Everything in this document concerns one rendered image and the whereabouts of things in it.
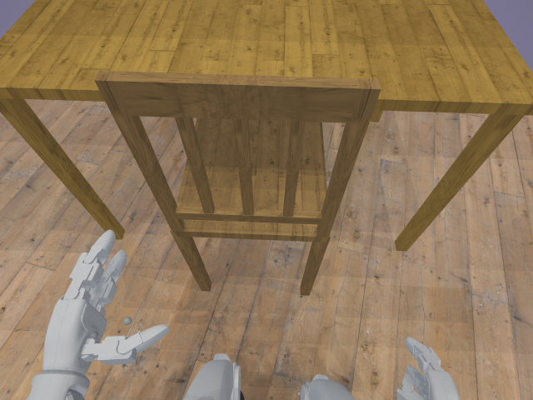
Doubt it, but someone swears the table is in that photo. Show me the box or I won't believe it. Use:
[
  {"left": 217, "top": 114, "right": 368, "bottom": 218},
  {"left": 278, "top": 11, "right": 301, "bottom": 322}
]
[{"left": 0, "top": 0, "right": 533, "bottom": 251}]

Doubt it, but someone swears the left robot forearm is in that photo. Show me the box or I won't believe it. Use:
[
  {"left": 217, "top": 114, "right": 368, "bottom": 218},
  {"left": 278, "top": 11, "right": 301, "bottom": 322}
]
[{"left": 25, "top": 370, "right": 90, "bottom": 400}]

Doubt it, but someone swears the robot left shin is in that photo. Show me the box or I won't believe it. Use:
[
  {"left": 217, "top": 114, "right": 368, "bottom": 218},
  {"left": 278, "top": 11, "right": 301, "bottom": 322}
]
[{"left": 213, "top": 353, "right": 231, "bottom": 361}]

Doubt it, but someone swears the right robot hand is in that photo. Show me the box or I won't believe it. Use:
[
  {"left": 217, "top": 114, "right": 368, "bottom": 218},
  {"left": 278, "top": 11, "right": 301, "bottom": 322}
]
[{"left": 396, "top": 337, "right": 460, "bottom": 400}]

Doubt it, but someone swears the robot right thigh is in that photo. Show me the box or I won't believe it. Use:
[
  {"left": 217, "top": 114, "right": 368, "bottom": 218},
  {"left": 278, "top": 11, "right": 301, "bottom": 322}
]
[{"left": 301, "top": 379, "right": 356, "bottom": 400}]

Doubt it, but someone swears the chair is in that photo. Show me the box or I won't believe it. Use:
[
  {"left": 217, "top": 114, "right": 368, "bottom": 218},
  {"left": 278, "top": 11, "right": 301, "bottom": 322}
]
[{"left": 94, "top": 71, "right": 381, "bottom": 296}]

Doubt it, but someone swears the left robot hand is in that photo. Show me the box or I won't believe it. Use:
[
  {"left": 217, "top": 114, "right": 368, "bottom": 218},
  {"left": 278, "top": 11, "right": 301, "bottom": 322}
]
[{"left": 42, "top": 229, "right": 170, "bottom": 375}]

